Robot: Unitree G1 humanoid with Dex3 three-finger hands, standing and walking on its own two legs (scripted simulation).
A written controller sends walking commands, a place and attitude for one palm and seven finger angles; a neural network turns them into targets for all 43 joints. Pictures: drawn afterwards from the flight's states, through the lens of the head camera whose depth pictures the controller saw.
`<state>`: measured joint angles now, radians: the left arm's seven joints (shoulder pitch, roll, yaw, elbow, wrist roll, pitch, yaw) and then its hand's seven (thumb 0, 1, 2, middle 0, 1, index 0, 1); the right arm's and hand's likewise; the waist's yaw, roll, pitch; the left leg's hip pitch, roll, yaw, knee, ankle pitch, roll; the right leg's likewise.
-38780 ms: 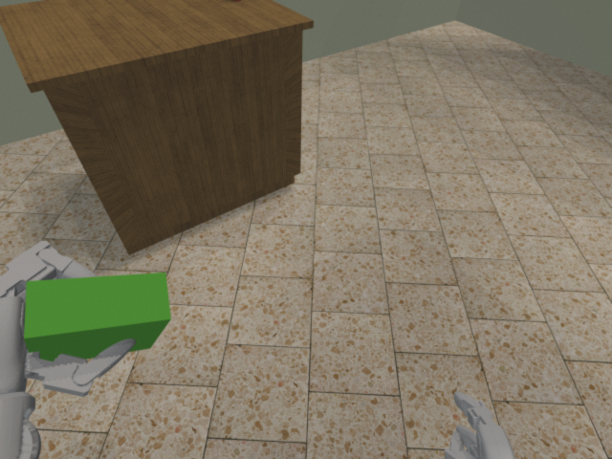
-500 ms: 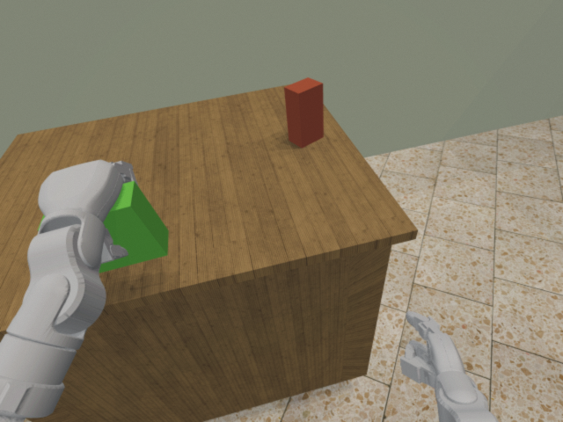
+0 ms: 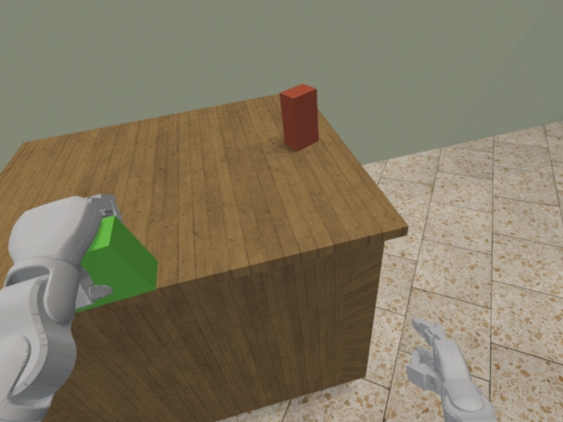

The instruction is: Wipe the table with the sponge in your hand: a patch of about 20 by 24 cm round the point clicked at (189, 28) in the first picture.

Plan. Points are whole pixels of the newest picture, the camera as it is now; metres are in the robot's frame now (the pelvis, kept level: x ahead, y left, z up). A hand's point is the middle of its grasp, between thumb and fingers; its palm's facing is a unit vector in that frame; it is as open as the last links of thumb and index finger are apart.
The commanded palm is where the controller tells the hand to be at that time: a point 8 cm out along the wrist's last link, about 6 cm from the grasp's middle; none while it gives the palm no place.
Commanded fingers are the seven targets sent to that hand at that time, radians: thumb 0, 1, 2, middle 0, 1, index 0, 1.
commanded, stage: bring the sponge back beside the body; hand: left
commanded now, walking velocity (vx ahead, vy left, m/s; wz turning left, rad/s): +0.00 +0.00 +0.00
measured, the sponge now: (102, 273) +0.22 +0.29 +0.15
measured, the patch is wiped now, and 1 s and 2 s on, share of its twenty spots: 1.00 1.00 1.00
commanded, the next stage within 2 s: step back with the hand held close in 0.50 s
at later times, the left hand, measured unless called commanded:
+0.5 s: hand (76, 273) +0.19 +0.28 +0.19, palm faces +0.22 -0.08 -0.97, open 9.3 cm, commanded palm +0.14 +0.28 +0.26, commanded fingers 0.00 0.10 1.30 -1.20 -1.60 -1.20 -1.60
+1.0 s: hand (92, 240) +0.21 +0.25 +0.23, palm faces +0.44 -0.79 -0.42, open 9.4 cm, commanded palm +0.14 +0.29 +0.24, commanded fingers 0.00 0.10 1.30 -1.20 -1.60 -1.20 -1.60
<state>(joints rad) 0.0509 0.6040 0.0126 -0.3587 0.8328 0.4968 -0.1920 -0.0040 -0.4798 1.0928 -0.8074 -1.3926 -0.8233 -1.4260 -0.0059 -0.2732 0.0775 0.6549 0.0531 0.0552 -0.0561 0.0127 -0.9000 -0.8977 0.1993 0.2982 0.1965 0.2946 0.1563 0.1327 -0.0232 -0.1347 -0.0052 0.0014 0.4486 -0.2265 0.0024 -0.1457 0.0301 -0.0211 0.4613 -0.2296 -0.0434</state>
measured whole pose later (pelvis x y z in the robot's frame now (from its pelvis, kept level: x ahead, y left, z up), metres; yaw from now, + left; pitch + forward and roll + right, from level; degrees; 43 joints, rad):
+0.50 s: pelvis -0.01 +0.00 +0.00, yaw +0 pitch -7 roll +0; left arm 0.13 0.60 0.03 -0.43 0.81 0.51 -0.15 0.00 -0.48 1.09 -0.81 -1.39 -0.82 -1.42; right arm -0.02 -0.25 0.09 0.65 0.05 0.03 -0.06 0.01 -0.90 -0.90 0.20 0.30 0.20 0.29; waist 0.16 0.12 -0.01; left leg -0.12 0.00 0.00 0.46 -0.22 0.00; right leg -0.13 0.04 -0.02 0.46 -0.22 -0.05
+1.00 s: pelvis -0.02 +0.01 -0.01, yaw +0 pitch +1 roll +0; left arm 0.36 0.47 0.47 -0.65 -0.06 -0.11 0.14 -0.01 -0.48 1.09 -0.81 -1.39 -0.82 -1.42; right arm 0.24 -0.25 -0.01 0.60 0.02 0.01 -0.07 0.01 -0.90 -0.90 0.20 0.30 0.20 0.29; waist -0.02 -0.01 -0.01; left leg -0.35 -0.03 -0.01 0.59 -0.26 0.02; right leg -0.35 0.03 -0.01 0.57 -0.24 -0.02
